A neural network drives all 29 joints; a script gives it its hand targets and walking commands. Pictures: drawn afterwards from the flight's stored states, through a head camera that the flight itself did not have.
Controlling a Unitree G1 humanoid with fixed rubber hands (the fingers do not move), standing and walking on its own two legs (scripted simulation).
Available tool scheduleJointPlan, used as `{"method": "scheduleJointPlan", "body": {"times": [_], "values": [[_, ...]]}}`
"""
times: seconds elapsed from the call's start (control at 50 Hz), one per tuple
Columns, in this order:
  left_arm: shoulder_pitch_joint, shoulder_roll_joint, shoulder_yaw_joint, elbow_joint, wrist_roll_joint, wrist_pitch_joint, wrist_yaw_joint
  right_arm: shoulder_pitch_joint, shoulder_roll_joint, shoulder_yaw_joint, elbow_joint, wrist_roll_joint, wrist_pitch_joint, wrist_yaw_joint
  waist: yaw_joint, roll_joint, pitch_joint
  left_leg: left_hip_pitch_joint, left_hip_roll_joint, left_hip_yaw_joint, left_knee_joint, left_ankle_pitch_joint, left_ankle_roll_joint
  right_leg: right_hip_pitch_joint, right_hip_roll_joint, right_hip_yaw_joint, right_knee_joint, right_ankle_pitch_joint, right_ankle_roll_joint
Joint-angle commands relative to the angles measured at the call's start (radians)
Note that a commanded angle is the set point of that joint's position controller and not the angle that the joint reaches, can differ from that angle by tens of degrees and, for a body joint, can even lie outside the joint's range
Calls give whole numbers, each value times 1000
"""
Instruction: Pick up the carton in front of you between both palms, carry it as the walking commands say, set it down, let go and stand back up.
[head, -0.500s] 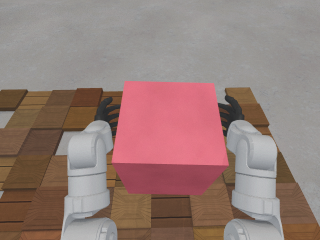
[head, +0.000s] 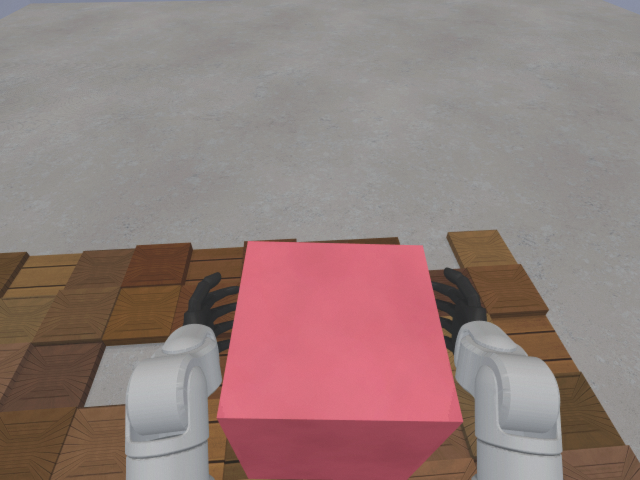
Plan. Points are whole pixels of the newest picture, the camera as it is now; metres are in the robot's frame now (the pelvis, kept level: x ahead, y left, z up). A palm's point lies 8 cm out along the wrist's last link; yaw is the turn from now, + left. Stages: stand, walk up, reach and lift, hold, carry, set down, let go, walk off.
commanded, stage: carry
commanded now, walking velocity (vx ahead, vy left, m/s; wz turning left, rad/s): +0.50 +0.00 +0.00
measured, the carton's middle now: (331, 367) +0.26 +0.01 +0.02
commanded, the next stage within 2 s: none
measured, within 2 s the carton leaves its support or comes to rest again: neither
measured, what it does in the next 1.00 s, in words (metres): walks ahead: right foot, then left foot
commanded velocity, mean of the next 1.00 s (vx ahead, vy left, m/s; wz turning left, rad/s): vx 0.50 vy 0.00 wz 0.00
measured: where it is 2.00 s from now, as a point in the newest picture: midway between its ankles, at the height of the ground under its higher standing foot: (320, 244)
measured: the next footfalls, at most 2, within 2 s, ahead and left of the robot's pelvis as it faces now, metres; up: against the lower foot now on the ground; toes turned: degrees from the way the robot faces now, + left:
right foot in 0.40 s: +0.40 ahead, -0.13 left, -0.01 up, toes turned -11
left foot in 0.88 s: +0.78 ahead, +0.09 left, +0.00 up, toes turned +12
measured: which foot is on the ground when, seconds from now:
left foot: down 0.00-0.42, up 0.44-0.86, down 0.88-1.00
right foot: up 0.00-0.38, down 0.40-0.94, up 0.96-1.00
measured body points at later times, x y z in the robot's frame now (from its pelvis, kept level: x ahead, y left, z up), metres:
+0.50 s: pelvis +0.29 -0.05 +0.00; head +0.26 -0.07 +0.45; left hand +0.54 +0.11 +0.08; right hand +0.56 -0.19 +0.08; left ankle +0.13 +0.09 -0.65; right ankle +0.36 -0.12 -0.74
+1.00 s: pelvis +0.65 +0.01 -0.01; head +0.64 +0.02 +0.44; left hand +0.91 +0.16 +0.06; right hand +0.90 -0.15 +0.07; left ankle +0.74 +0.08 -0.73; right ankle +0.43 -0.11 -0.63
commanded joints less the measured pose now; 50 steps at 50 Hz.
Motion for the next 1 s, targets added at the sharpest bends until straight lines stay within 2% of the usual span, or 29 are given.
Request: {"method": "scheduleJointPlan", "body": {"times": [0.0, 0.02, 0.06, 0.14, 0.2, 0.3, 0.34, 0.36, 0.38, 0.4, 0.42, 0.44, 0.46, 0.48, 0.5, 0.52, 0.54, 0.58, 0.64, 0.72, 0.8, 0.84, 0.86, 0.88, 0.9, 0.92, 0.94, 0.96, 0.98], "values": [[-423, -869, -713, -85, -329, 9, -215, -351, 879, 655, -92, 287, 44, 160, -21, 38, -202, 470, 351, -546, -311, 43, 126, -440, -39, 54, 213, 28, -30], [-431, -887, -715, -86, -330, 7, -219, -382, 892, 670, -107, 302, 45, 166, -18, 41, -184, 417, 325, -469, -344, 5, 92, -418, -58, 50, 146, 79, -25], [-447, -907, -723, -104, -330, 1, -218, -407, 905, 696, -125, 332, 44, 179, -20, 109, -156, 353, 276, -348, -403, -75, 64, -372, -49, 8, 18, 156, -10], [-430, -893, -718, -135, -310, -2, -198, -402, 878, 708, -146, 364, 45, 190, -20, 138, -124, 345, 248, -241, -456, -80, 82, -352, -36, -47, -226, 273, 18], [-407, -858, -711, -156, -304, 5, -186, -377, 843, 699, -156, 360, 52, 185, -23, 153, -88, 356, 230, -179, -447, -11, 75, -331, -28, -83, -337, 355, 13], [-396, -792, -701, -162, -307, 23, -184, -346, 797, 677, -139, 322, 66, 167, -25, 156, -26, 406, 222, -122, -404, 114, 43, -260, -23, -116, -474, 410, -13], [-406, -767, -691, -151, -310, 27, -185, -360, 780, 673, -131, 311, 71, 159, -20, 150, -35, 413, 209, -86, -305, 241, 26, -151, 8, -169, -514, 348, -28], [-390, -760, -684, -135, -312, 28, -186, -364, 775, 674, -130, 307, 73, 155, -4, 122, -67, 386, 176, -41, -172, 341, 3, -21, 48, -208, -541, 300, -30], [-389, -757, -680, -134, -317, 29, -190, -357, 777, 676, -126, 300, 72, 151, 12, 71, -138, 270, 146, -20, 42, 329, -25, 204, 28, -172, -528, 254, -30], [-401, -749, -680, -138, -313, 27, -195, -360, 790, 682, -144, 297, 76, 149, 25, -143, -253, 18, 88, -26, 349, 89, -73, 463, -207, 143, -551, 126, -95], [-370, -778, -670, -91, -316, 20, -199, -376, 783, 684, -168, 299, 82, 151, 21, -330, -239, -217, -54, -58, 566, -264, -103, 518, -338, 501, -717, 152, -191], [-367, -809, -668, -106, -322, 13, -205, -384, 816, 698, -148, 311, 78, 155, 14, -241, -194, -278, 5, -156, 654, -269, -81, 470, -337, 458, -744, 234, -191], [-366, -844, -678, -115, -329, 7, -211, -371, 850, 705, -135, 310, 67, 162, 11, -130, -182, -274, 47, -183, 651, -209, -58, 399, -284, 354, -731, 291, -157], [-397, -879, -693, -132, -337, -5, -218, -362, 894, 720, -136, 317, 58, 168, 7, -100, -213, -275, 74, -184, 616, -153, -51, 394, -289, 284, -726, 314, -150], [-410, -907, -705, -141, -344, -16, -223, -366, 921, 728, -140, 320, 49, 172, 7, -80, -206, -250, 97, -184, 565, -108, -53, 344, -273, 233, -751, 276, -137], [-416, -921, -713, -153, -349, -26, -228, -366, 942, 732, -145, 321, 38, 174, 7, -89, -199, -220, 99, -167, 517, -63, -63, 302, -244, 164, -775, 242, -125], [-417, -928, -721, -166, -355, -33, -231, -358, 954, 736, -151, 319, 28, 173, 8, -91, -199, -214, 91, -150, 463, -36, -72, 295, -224, 126, -796, 203, -122], [-407, -922, -733, -189, -363, -43, -235, -340, 955, 740, -170, 310, 14, 167, 7, -107, -181, -248, 84, -121, 377, 18, -87, 312, -210, 70, -819, 248, -138], [-386, -889, -741, -229, -368, -44, -231, -319, 922, 741, -213, 305, 11, 156, 8, -100, -155, -326, 90, -100, 280, 126, -97, 379, -198, 21, -817, 357, -158], [-348, -818, -722, -242, -349, -23, -218, -297, 850, 728, -240, 306, 32, 149, 13, -94, -84, -301, 60, -36, 96, 177, -86, 377, -157, -59, -806, 490, -165], [-335, -755, -692, -209, -323, 7, -198, -302, 782, 704, -226, 307, 66, 146, 11, -137, -10, -252, 59, -20, -39, 246, -47, 413, -157, -112, -786, 645, -156], [-343, -745, -685, -199, -313, 19, -193, -302, 757, 688, -212, 309, 80, 149, 4, -153, -20, -123, 26, 25, -87, 203, -39, 418, -150, -137, -718, 790, -142], [-349, -743, -686, -197, -311, 24, -191, -304, 753, 678, -202, 310, 83, 151, -2, -169, -53, -13, -8, 65, -79, 153, -38, 412, -154, -159, -610, 931, -132], [-360, -743, -689, -198, -311, 29, -190, -292, 753, 667, -183, 308, 84, 154, -28, -137, -110, 170, -44, 100, -128, 123, -42, 357, -122, -210, -414, 963, -106], [-388, -751, -704, -212, -316, 31, -186, -316, 760, 652, -154, 304, 76, 163, -40, 66, -218, 577, 56, -60, -47, 150, 38, 23, -68, -153, -132, 852, -54], [-382, -753, -705, -235, -315, 30, -190, -248, 804, 655, -121, 325, 66, 169, -65, 294, -388, 738, 255, -452, -187, 40, 139, -173, 56, -167, 248, 485, -14], [-388, -798, -707, -202, -313, 21, -195, -255, 832, 659, -124, 332, 60, 175, -36, 299, -331, 737, 328, -600, -287, 228, 144, -336, 101, -30, 392, -11, 10], [-375, -849, -715, -169, -313, 5, -201, -271, 862, 673, -140, 337, 52, 183, -29, 148, -303, 683, 326, -531, -263, 344, 125, -366, 47, 54, 431, 11, -9], [-368, -890, -730, -173, -316, -9, -208, -312, 905, 692, -162, 345, 35, 189, -27, 111, -293, 644, 326, -454, -226, 408, 119, -401, 12, 44, 422, 37, -25]]}}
